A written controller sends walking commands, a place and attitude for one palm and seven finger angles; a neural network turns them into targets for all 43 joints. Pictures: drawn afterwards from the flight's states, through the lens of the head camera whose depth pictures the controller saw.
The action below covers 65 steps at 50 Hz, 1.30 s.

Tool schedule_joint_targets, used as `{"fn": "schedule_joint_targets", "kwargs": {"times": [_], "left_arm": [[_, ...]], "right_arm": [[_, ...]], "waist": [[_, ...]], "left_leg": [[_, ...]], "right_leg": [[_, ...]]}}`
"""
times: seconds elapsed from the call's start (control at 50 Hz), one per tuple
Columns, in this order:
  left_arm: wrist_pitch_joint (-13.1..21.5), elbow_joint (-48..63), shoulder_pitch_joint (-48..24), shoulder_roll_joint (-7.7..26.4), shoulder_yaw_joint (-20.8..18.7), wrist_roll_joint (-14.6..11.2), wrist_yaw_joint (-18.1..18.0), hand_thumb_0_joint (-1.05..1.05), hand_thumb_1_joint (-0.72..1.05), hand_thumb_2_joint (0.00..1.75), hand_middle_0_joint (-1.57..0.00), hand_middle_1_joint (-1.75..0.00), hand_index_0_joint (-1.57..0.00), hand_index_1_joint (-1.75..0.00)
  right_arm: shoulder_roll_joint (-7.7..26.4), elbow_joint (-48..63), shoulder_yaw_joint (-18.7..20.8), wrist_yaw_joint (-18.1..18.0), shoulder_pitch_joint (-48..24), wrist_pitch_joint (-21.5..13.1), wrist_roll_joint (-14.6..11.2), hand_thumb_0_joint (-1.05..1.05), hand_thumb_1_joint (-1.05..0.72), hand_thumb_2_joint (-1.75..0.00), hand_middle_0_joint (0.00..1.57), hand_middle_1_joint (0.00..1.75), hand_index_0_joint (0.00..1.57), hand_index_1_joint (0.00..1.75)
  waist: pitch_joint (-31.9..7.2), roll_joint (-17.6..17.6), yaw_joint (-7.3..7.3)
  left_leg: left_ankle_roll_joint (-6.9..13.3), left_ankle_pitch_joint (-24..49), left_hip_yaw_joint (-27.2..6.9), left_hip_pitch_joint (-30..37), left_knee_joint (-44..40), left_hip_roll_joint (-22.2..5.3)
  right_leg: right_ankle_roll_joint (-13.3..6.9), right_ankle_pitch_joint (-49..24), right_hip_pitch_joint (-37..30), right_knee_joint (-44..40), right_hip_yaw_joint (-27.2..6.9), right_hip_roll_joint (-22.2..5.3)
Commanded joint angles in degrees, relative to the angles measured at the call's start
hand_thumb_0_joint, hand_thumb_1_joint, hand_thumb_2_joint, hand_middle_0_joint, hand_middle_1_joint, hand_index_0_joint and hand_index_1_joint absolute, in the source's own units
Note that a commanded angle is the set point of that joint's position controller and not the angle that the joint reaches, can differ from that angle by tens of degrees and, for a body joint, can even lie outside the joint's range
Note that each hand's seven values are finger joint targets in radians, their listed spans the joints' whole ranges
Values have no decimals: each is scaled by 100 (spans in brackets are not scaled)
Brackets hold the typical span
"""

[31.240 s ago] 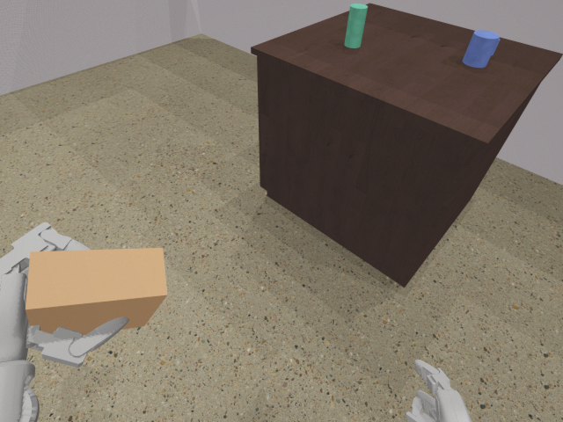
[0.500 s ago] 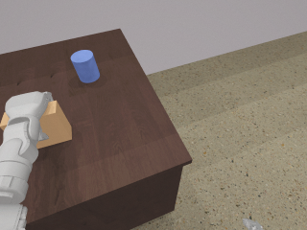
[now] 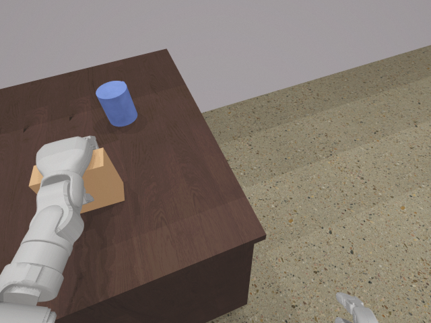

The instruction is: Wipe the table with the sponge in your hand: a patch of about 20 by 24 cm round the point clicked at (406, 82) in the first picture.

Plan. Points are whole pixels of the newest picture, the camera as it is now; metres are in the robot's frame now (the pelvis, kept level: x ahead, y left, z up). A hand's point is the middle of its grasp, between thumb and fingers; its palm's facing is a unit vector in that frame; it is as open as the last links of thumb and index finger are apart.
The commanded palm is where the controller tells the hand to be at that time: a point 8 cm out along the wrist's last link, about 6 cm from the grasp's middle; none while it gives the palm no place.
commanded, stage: wipe back along the middle lane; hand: left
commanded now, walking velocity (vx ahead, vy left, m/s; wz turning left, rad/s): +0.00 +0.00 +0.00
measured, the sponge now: (86, 189) +0.35 +0.31 +0.04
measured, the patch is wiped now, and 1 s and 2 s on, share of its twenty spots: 0.35 0.55 0.55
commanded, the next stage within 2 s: slide across to the third lane in 1.50 s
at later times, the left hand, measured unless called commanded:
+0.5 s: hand (79, 196) +0.31 +0.29 +0.08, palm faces -0.01 -0.02 -1.00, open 9.8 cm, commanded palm +0.27 +0.28 +0.11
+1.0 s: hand (76, 225) +0.25 +0.26 +0.08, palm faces +0.06 -0.06 -1.00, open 9.8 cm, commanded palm +0.21 +0.25 +0.11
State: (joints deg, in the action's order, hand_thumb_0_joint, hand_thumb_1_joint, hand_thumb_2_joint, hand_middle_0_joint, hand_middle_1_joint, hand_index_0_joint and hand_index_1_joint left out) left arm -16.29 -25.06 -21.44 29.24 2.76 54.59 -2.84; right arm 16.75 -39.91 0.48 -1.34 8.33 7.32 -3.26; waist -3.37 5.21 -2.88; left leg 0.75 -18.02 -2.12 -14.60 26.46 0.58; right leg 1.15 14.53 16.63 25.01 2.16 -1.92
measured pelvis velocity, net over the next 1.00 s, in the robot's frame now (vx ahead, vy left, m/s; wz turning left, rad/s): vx -0.01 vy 0.00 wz -0.03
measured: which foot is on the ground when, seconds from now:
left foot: down 0.00-1.00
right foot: down 0.00-1.00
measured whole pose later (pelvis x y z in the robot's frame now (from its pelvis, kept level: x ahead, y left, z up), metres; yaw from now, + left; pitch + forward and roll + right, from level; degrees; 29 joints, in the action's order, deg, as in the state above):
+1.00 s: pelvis -0.01 +0.00 +0.00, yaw -1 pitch +2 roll +0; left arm -27.2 5.9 4.8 24.6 6.5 53.8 -5.2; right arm 16.2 -37.1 -0.8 -0.3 4.2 5.7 -3.3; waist -3.2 6.6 -5.6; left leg 0.6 -18.9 -0.5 -10.5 27.7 0.5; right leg 1.1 15.9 14.1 28.3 0.5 -1.8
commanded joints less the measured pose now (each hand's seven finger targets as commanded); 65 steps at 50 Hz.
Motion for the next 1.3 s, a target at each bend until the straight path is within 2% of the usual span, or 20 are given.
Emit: {"fn": "schedule_joint_targets", "kwargs": {"times": [0.0, 0.14, 0.24, 0.32, 0.54, 0.56, 0.64, 0.7, 0.74, 0.76, 0.84, 0.86, 0.94, 0.98, 1.04, 1.06, 1.14, 1.16, 1.24, 1.28], "left_arm": [[-143, 945, -568, 1136, -511, -169, -4, 0, 10, 130, -120, -160, -120, -160], [-351, 1248, -196, 1113, -506, -239, 45, 0, 10, 130, -120, -160, -120, -160], [-410, 1413, -67, 735, -194, -242, 82, 0, 10, 130, -120, -160, -120, -160], [-437, 1436, 389, 674, -203, -268, 86, 0, 10, 130, -120, -160, -120, -160], [-692, 2187, 1097, 678, -379, -396, 4, 0, 10, 130, -120, -160, -120, -160], [-717, 2239, 1159, 413, -149, -392, 1, 0, 10, 130, -120, -160, -120, -160], [-838, 2553, 1472, 491, -270, -406, -23, 0, 10, 130, -120, -160, -120, -160], [-890, 2758, 1769, 238, -69, -420, -26, 0, 10, 130, -120, -160, -120, -160], [-960, 2944, 2029, 410, -256, -427, -49, 0, 10, 130, -120, -160, -120, -160], [-976, 3018, 1955, 153, -14, -433, -40, 0, 10, 130, -120, -160, -120, -160], [-1076, 3282, 2363, 159, -50, -410, -64, 0, 10, 130, -120, -160, -120, -160], [-1083, 3381, 2282, -142, 248, -407, -51, 0, 10, 130, -120, -160, -120, -160], [-1172, 3569, 2609, 78, 16, -398, -100, 0, 10, 130, -120, -160, -120, -160], [-1192, 3647, 2525, -205, 295, -393, -90, 0, 10, 130, -120, -160, -120, -160], [-1270, 3684, 2694, 67, 48, -333, -116, 0, 10, 130, -120, -160, -120, -160], [-1267, 3792, 2575, -261, 378, -340, -91, 0, 10, 130, -120, -160, -120, -160], [-1278, 3900, 2992, 22, 56, -345, -119, 0, 10, 130, -120, -160, -120, -160], [-1277, 3934, 3062, -215, 275, -374, -103, 0, 10, 130, -120, -160, -120, -160], [-1325, 4048, 3163, 36, 44, -352, -124, 0, 10, 130, -120, -160, -120, -160], [-1339, 4042, 3010, -92, 202, -353, -108, 0, 10, 130, -120, -160, -120, -160]], "right_arm": [[785, 834, 253, -33, -508, -223, -22, 0, -90, -90, 20, 30, 20, 30], [783, 909, 208, -70, -741, -251, -56, 0, -90, -90, 20, 30, 20, 30], [741, 970, 201, -86, -808, -289, -68, 0, -90, -90, 20, 30, 20, 30], [740, 981, 198, -86, -801, -316, -58, 0, -90, -90, 20, 30, 20, 30], [709, 1139, 149, -55, -1091, -340, -48, 0, -90, -90, 20, 30, 20, 30], [661, 1148, 137, -51, -1081, -351, -51, 0, -90, -90, 20, 30, 20, 30], [672, 1184, 135, -37, -1183, -362, -31, 0, -90, -90, 20, 30, 20, 30], [629, 1189, 125, -9, -1180, -393, -30, 0, -90, -90, 20, 30, 20, 30], [646, 1226, 113, 7, -1276, -392, -24, 0, -90, -90, 20, 30, 20, 30], [598, 1224, 100, 13, -1259, -402, -30, 0, -90, -90, 20, 30, 20, 30], [608, 1265, 103, 44, -1379, -420, -20, 0, -90, -90, 20, 30, 20, 30], [567, 1279, 78, 52, -1371, -438, -30, 0, -90, -90, 20, 30, 20, 30], [590, 1280, 90, 61, -1453, -442, -4, 0, -90, -90, 20, 30, 20, 30], [542, 1270, 65, 57, -1428, -440, -12, 0, -90, -90, 20, 30, 20, 30], [569, 1259, 61, 47, -1553, -435, -5, 0, -90, -90, 20, 30, 20, 30], [513, 1293, 30, 46, -1532, -453, -11, 0, -90, -90, 20, 30, 20, 30], [536, 1276, 56, 55, -1580, -467, 9, 0, -90, -90, 20, 30, 20, 30], [483, 1300, 20, 62, -1584, -480, -6, 0, -90, -90, 20, 30, 20, 30], [518, 1283, 33, 49, -1637, -458, 10, 0, -90, -90, 20, 30, 20, 30], [503, 1267, 14, 30, -1588, -460, 2, 0, -90, -90, 20, 30, 20, 30]], "waist": [[-1421, -681, -71], [-1137, -661, -98], [-1110, -655, -70], [-1037, -889, -96], [-930, -780, -240], [-883, -763, -196], [-885, -752, -270], [-877, -783, -260], [-884, -687, -343], [-816, -767, -258], [-718, -751, -341], [-704, -711, -268], [-648, -806, -378], [-608, -877, -297], [-561, -802, -386], [-593, -804, -311], [-583, -741, -419], [-546, -869, -371], [-424, -779, -428], [-332, -861, -356]], "left_leg": [[136, 3140, 114, 345, -65, 144], [169, 2536, 177, 198, -157, 203], [172, 2326, 176, 246, -146, 199], [168, 2322, 192, 151, -100, 205], [135, 2235, 162, 129, -132, 158], [135, 2234, 181, 148, -133, 166], [124, 2261, 155, 180, -142, 135], [124, 2366, 172, 234, -117, 137], [109, 2404, 138, 226, -126, 113], [114, 2356, 170, 238, -126, 118], [93, 2272, 120, 216, -165, 81], [101, 2280, 140, 246, -152, 87], [103, 2177, 117, 224, -179, 72], [108, 2127, 139, 226, -193, 75], [105, 1960, 141, 207, -218, 83], [120, 1971, 184, 233, -202, 105], [122, 1944, 160, 235, -193, 107], [128, 1933, 205, 203, -184, 119], [126, 1804, 169, 180, -238, 100], [139, 1721, 203, 155, -246, 100]], "right_leg": [[-419, -2585, -1294, 80, 166, 305], [-434, -2342, -1274, 23, 85, 306], [-435, -2114, -1147, 38, 90, 312], [-400, -2252, -1190, 97, 116, 307], [-413, -2070, -1197, 129, 46, 313], [-394, -2010, -1161, 150, 106, 305], [-413, -2008, -1185, 148, 51, 318], [-391, -2102, -1207, 182, 86, 315], [-417, -2084, -1226, 196, 18, 321], [-391, -2041, -1195, 201, 86, 310], [-415, -1851, -1123, 195, 29, 342], [-400, -1835, -1090, 213, 81, 323], [-418, -1777, -1124, 201, 2, 346], [-397, -1723, -1097, 204, 58, 328], [-422, -1600, -1104, 173, -63, 353], [-400, -1614, -1121, 200, 15, 328], [-420, -1660, -1174, 176, -129, 364], [-386, -1673, -1210, 204, -31, 332], [-407, -1518, -1153, 146, -154, 366], [-381, -1398, -1096, 133, -79, 350]]}}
